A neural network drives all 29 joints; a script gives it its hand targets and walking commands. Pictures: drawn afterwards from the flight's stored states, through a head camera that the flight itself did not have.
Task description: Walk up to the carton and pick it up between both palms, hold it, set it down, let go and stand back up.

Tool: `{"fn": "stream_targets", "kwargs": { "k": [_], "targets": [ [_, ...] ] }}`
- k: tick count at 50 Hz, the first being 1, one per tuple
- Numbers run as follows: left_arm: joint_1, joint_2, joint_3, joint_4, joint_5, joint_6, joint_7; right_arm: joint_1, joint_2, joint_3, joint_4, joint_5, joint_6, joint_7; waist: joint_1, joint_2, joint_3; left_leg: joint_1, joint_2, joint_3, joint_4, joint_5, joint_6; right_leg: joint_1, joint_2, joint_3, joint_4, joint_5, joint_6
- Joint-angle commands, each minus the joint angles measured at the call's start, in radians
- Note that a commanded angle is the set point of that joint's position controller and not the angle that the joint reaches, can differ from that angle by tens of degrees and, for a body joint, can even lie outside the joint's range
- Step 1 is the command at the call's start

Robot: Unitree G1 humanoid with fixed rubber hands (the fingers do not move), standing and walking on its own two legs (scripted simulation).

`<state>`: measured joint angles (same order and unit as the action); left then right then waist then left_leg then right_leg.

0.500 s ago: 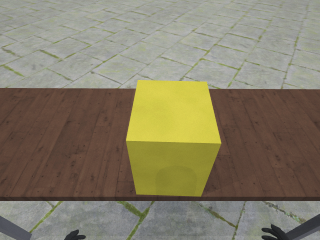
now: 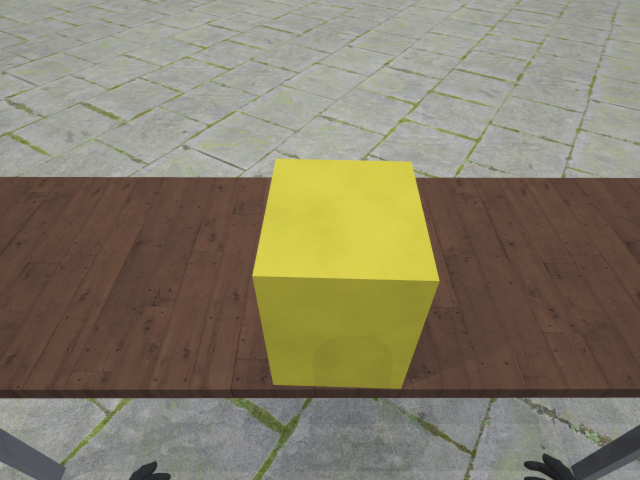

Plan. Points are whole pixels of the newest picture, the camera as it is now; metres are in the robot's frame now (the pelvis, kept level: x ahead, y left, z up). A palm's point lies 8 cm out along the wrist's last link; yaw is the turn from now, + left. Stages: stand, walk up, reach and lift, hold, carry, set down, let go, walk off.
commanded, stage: stand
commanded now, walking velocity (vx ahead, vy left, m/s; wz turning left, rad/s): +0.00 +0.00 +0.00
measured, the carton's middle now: (340, 276) +0.40 +0.00 +0.04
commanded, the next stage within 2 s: none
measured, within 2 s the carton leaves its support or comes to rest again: neither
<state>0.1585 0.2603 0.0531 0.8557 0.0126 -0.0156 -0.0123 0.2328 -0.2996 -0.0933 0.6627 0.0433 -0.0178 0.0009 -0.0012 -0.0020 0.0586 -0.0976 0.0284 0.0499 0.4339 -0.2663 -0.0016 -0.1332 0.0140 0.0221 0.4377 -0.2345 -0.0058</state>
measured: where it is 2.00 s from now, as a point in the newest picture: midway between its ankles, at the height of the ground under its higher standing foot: outside the picture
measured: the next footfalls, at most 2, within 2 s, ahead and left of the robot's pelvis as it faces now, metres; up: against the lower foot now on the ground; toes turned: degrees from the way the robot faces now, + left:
none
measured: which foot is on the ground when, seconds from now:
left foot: down 0.00-1.00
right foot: down 0.00-1.00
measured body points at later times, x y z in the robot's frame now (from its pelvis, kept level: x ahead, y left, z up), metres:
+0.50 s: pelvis -0.01 +0.00 +0.00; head -0.02 +0.00 +0.45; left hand +0.12 +0.27 -0.11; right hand +0.12 -0.29 -0.09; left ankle -0.02 +0.12 -0.74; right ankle +0.01 -0.12 -0.74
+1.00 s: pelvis -0.01 +0.00 +0.00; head -0.01 +0.00 +0.45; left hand +0.11 +0.27 -0.12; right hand +0.11 -0.29 -0.10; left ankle -0.02 +0.12 -0.74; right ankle +0.01 -0.12 -0.74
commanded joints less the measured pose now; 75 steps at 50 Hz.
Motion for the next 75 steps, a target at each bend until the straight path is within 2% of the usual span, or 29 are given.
{"fn": "stream_targets", "kwargs": {
  "k": [1, 2, 3, 4, 6, 10, 14, 16, 20, 26, 27, 29, 30, 33, 34, 35, 36, 48, 50, 55, 56, 63, 64, 65, 66, 68, 70, 74, 75],
  "targets": [
    [-0.089, 0.257, 0.028, -0.021, 0.006, -0.024, 0.008, -0.044, -0.24, -0.019, 0.054, -0.069, -0.021, -0.017, -0.016, 0.12, -0.033, -0.012, 0.09, -0.097, -0.102, 0.185, 0.038, -0.009, -0.129, 0.123, -0.094, 0.263, -0.057],
    [-0.096, 0.252, 0.032, -0.03, 0.012, -0.024, 0.007, -0.047, -0.233, -0.017, 0.046, -0.074, -0.025, -0.026, -0.01, 0.133, 0.018, -0.055, 0.084, -0.097, -0.119, 0.206, 0.042, -0.021, -0.135, 0.119, -0.098, 0.27, -0.047],
    [-0.039, 0.236, 0.025, -0.017, 0.004, -0.029, 0.006, -0.115, -0.239, -0.008, 0.025, -0.078, -0.026, -0.022, 0.031, 0.038, -0.022, -0.024, 0.105, -0.137, -0.099, 0.169, 0.05, -0.025, -0.115, 0.104, -0.097, 0.23, -0.047],
    [-0.059, 0.26, 0.033, -0.007, 0.0, -0.028, 0.004, -0.092, -0.215, -0.008, 0.022, -0.06, -0.03, -0.011, -0.008, -0.009, -0.096, -0.002, 0.105, -0.126, -0.089, 0.197, 0.044, 0.008, -0.109, 0.093, -0.076, 0.209, -0.039],
    [-0.103, 0.265, 0.029, -0.021, 0.009, -0.023, 0.009, -0.079, -0.211, -0.006, 0.052, -0.058, -0.027, -0.013, -0.013, 0.093, -0.062, -0.015, 0.091, -0.121, -0.096, 0.205, 0.039, 0.021, -0.131, 0.111, -0.095, 0.251, -0.044],
    [-0.091, 0.262, 0.029, -0.015, 0.008, -0.026, -0.007, -0.085, -0.243, -0.015, 0.06, -0.071, -0.032, -0.011, 0.006, 0.012, -0.038, -0.008, 0.093, -0.122, -0.108, 0.196, 0.036, -0.021, -0.116, 0.104, -0.113, 0.201, -0.039],
    [-0.11, 0.293, 0.035, -0.029, 0.004, -0.034, 0.005, -0.113, -0.234, -0.014, 0.057, -0.073, -0.024, -0.012, 0.007, 0.123, -0.034, -0.039, 0.095, -0.143, -0.12, 0.18, 0.051, 0.0, -0.131, 0.108, -0.103, 0.215, -0.049],
    [-0.131, 0.271, 0.029, -0.013, -0.005, -0.025, -0.004, -0.058, -0.194, -0.01, 0.07, -0.063, -0.027, -0.01, -0.017, -0.006, -0.071, -0.018, 0.099, -0.114, -0.098, 0.169, 0.042, 0.001, -0.139, 0.125, -0.116, 0.182, -0.051],
    [-0.111, 0.245, 0.023, -0.005, -0.001, -0.03, -0.013, -0.081, -0.24, -0.014, 0.058, -0.068, -0.041, -0.013, 0.002, 0.111, 0.015, -0.066, 0.091, -0.129, -0.121, 0.136, 0.041, -0.018, -0.13, 0.116, -0.12, 0.226, -0.046],
    [-0.111, 0.303, 0.034, 0.001, 0.018, -0.028, 0.007, -0.064, -0.209, 0.0, 0.072, -0.071, -0.025, -0.009, -0.007, -0.019, -0.049, 0.008, 0.092, -0.13, -0.131, 0.109, 0.027, -0.032, -0.1, 0.094, -0.14, 0.103, -0.03],
    [-0.133, 0.244, 0.026, -0.01, 0.008, -0.029, -0.001, -0.078, -0.222, -0.013, 0.068, -0.074, -0.035, -0.009, -0.002, 0.079, -0.005, -0.066, 0.088, -0.127, -0.115, 0.079, 0.04, -0.017, -0.117, 0.112, -0.134, 0.111, -0.044],
    [-0.095, 0.291, 0.034, 0.008, 0.006, -0.03, -0.006, -0.112, -0.231, -0.012, 0.072, -0.077, -0.023, -0.019, 0.017, 0.04, 0.002, -0.06, 0.086, -0.127, -0.128, 0.101, 0.041, -0.04, -0.119, 0.128, -0.133, 0.141, -0.035],
    [-0.092, 0.267, 0.021, 0.011, 0.009, -0.03, -0.002, -0.073, -0.233, -0.015, 0.063, -0.073, -0.021, -0.011, -0.003, 0.134, 0.012, -0.079, 0.09, -0.111, -0.126, 0.082, 0.043, -0.014, -0.137, 0.124, -0.133, 0.155, -0.039],
    [-0.106, 0.305, 0.032, 0.007, 0.011, -0.029, 0.005, -0.06, -0.201, -0.004, 0.089, -0.068, -0.026, -0.01, -0.019, 0.053, 0.025, -0.07, 0.095, -0.121, -0.155, 0.027, 0.044, -0.04, -0.129, 0.136, -0.133, 0.097, -0.045],
    [-0.065, 0.257, 0.026, -0.002, 0.006, -0.024, -0.002, -0.072, -0.245, -0.013, 0.071, -0.076, -0.029, -0.008, 0.028, 0.023, 0.007, -0.073, 0.098, -0.143, -0.141, 0.02, 0.048, -0.022, -0.119, 0.124, -0.149, 0.1, -0.038],
    [-0.109, 0.283, 0.03, 0.002, 0.017, -0.027, 0.002, -0.057, -0.217, -0.004, 0.095, -0.065, -0.03, -0.001, -0.018, 0.08, 0.035, -0.072, 0.076, -0.136, -0.152, 0.003, 0.043, -0.06, -0.12, 0.144, -0.148, 0.082, -0.04],
    [-0.119, 0.318, 0.04, 0.001, 0.019, -0.025, 0.007, -0.08, -0.213, -0.013, 0.083, -0.07, -0.027, -0.007, -0.013, 0.014, 0.046, -0.055, 0.084, -0.126, -0.151, 0.012, 0.046, -0.092, -0.129, 0.146, -0.167, 0.005, -0.055],
    [-0.089, 0.28, 0.033, -0.005, 0.005, -0.03, 0.003, -0.066, -0.235, -0.003, 0.079, -0.063, -0.024, -0.012, 0.0, 0.035, -0.05, -0.034, 0.086, -0.109, -0.119, 0.116, 0.037, 0.008, -0.11, 0.107, -0.112, 0.191, -0.031],
    [-0.095, 0.289, 0.034, 0.006, 0.01, -0.026, 0.011, -0.068, -0.216, -0.004, 0.095, -0.062, -0.033, -0.017, 0.003, 0.094, 0.003, -0.046, 0.095, -0.138, -0.136, 0.1, 0.046, -0.032, -0.128, 0.124, -0.13, 0.13, -0.043],
    [-0.062, 0.277, 0.03, 0.023, 0.004, -0.037, 0.002, -0.067, -0.239, -0.013, 0.091, -0.058, -0.017, -0.016, 0.008, 0.011, -0.007, -0.019, 0.094, -0.126, -0.125, 0.091, 0.041, -0.057, -0.134, 0.147, -0.142, 0.121, -0.038],
    [-0.077, 0.272, 0.029, 0.038, 0.001, -0.035, 0.001, -0.081, -0.255, -0.017, 0.093, -0.065, -0.021, -0.016, 0.022, 0.092, -0.004, -0.039, 0.111, -0.122, -0.123, 0.127, 0.053, -0.021, -0.139, 0.142, -0.136, 0.171, -0.051],
    [-0.148, 0.289, 0.024, 0.024, 0.007, -0.021, 0.0, -0.078, -0.221, -0.003, 0.092, -0.069, -0.022, -0.009, -0.01, 0.01, -0.001, -0.046, 0.085, -0.122, -0.145, 0.09, 0.033, -0.059, -0.118, 0.121, -0.141, 0.084, -0.035],
    [-0.151, 0.248, 0.018, 0.007, 0.006, -0.024, 0.002, -0.096, -0.23, -0.011, 0.089, -0.071, -0.029, -0.006, -0.005, 0.106, -0.024, -0.052, 0.089, -0.116, -0.12, 0.09, 0.034, -0.019, -0.118, 0.12, -0.135, 0.142, -0.04],
    [-0.101, 0.297, 0.035, 0.026, 0.004, -0.03, 0.0, -0.042, -0.238, -0.009, 0.087, -0.079, -0.02, -0.013, -0.001, 0.028, -0.026, -0.051, 0.089, -0.125, -0.129, 0.114, 0.043, 0.0, -0.125, 0.129, -0.115, 0.161, -0.031],
    [-0.15, 0.265, 0.026, 0.035, 0.013, -0.022, 0.001, -0.093, -0.228, -0.011, 0.089, -0.072, -0.023, -0.006, -0.021, 0.097, 0.011, -0.024, 0.08, -0.108, -0.129, 0.086, 0.038, -0.066, -0.133, 0.143, -0.135, 0.146, -0.043],
    [-0.14, 0.263, 0.023, 0.008, 0.001, -0.014, -0.009, -0.059, -0.257, -0.018, 0.096, -0.072, -0.028, -0.009, 0.013, 0.036, -0.008, -0.066, 0.1, -0.118, -0.139, 0.116, 0.035, 0.0, -0.111, 0.107, -0.113, 0.172, -0.034],
    [-0.085, 0.235, 0.019, 0.036, -0.009, -0.021, -0.009, -0.117, -0.264, -0.02, 0.097, -0.076, -0.026, -0.014, 0.028, 0.105, -0.035, -0.042, 0.107, -0.129, -0.134, 0.107, 0.044, 0.002, -0.14, 0.143, -0.132, 0.124, -0.045],
    [-0.111, 0.309, 0.029, 0.029, -0.001, -0.033, 0.0, -0.059, -0.214, -0.005, 0.092, -0.056, -0.018, -0.018, -0.007, 0.009, -0.037, -0.016, 0.1, -0.129, -0.141, 0.091, 0.04, -0.007, -0.134, 0.13, -0.134, 0.17, -0.042],
    [-0.116, 0.311, 0.039, 0.038, -0.003, -0.032, 0.007, -0.065, -0.231, -0.004, 0.094, -0.063, -0.024, -0.009, -0.002, 0.089, -0.037, -0.01, 0.091, -0.115, -0.123, 0.122, 0.034, -0.011, -0.131, 0.134, -0.138, 0.197, -0.031]
  ]
}}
